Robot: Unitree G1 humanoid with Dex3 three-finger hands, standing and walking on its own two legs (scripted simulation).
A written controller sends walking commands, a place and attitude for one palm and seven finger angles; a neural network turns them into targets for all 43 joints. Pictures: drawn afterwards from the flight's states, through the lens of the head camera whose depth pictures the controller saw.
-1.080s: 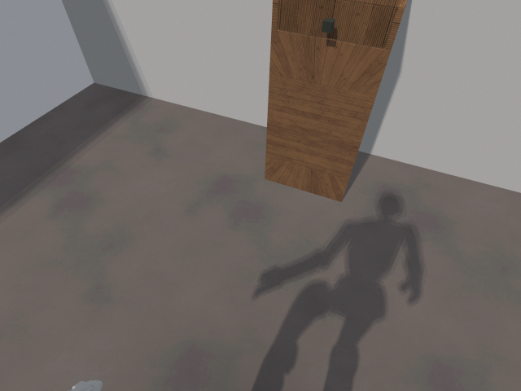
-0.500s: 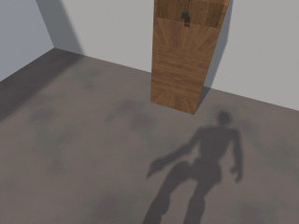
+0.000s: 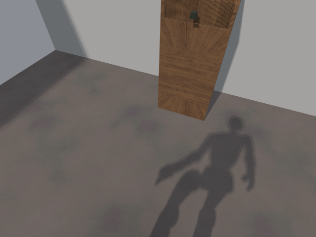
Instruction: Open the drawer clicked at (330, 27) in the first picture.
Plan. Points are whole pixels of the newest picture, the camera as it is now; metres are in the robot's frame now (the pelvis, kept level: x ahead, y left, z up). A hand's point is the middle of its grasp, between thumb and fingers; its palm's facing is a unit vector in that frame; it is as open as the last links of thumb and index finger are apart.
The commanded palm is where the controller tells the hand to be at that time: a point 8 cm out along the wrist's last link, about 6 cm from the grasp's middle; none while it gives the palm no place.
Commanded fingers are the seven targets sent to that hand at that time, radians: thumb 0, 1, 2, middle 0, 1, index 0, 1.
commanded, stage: look at it before walking up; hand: left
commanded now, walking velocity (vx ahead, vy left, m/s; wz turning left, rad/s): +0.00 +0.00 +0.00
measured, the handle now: (194, 14) +1.22 -0.14 +0.08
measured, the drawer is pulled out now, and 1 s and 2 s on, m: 0.00 0.00 0.00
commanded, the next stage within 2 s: walk to a spot facing it in 0.36 s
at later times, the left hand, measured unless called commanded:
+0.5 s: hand out of the picture +0.08 +0.25 -0.15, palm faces -0.02 -0.94 -0.33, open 7.4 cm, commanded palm none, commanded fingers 0.00 0.90 0.90 -0.20 -0.30 -0.20 -0.30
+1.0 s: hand out of the picture +0.11 +0.18 -0.20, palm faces -0.09 -0.99 -0.13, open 7.4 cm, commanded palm none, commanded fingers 0.00 0.90 0.90 -0.20 -0.30 -0.20 -0.30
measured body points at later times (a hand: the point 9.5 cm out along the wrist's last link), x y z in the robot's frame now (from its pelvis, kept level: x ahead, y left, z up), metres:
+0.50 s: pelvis +0.01 +0.00 +0.00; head +0.01 +0.00 +0.45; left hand +0.09 +0.30 -0.13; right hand +0.10 -0.30 -0.13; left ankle +0.01 +0.13 -0.74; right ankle +0.01 -0.12 -0.74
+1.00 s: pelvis +0.13 +0.01 -0.02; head +0.14 +0.02 +0.43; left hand +0.12 +0.24 -0.18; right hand +0.02 -0.19 -0.16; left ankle +0.01 +0.13 -0.74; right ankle +0.09 -0.10 -0.67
